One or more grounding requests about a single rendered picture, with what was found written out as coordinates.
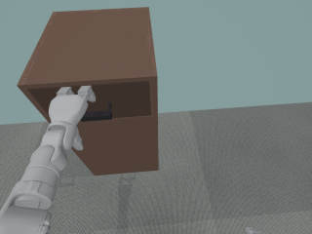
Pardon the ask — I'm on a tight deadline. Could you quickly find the robot left hand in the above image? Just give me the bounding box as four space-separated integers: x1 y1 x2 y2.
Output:
49 85 97 151

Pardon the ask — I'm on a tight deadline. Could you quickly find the drawer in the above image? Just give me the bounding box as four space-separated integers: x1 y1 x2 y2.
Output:
29 81 152 121

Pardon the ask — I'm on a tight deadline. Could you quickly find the handle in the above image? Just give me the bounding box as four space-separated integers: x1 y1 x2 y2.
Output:
81 102 112 122

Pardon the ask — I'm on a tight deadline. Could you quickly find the robot left forearm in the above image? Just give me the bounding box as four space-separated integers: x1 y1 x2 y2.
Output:
0 121 76 219

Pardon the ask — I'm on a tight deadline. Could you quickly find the cabinet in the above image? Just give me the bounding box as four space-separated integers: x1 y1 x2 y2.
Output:
17 7 159 176

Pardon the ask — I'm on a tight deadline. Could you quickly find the robot left upper arm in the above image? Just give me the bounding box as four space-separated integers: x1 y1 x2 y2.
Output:
0 205 52 234

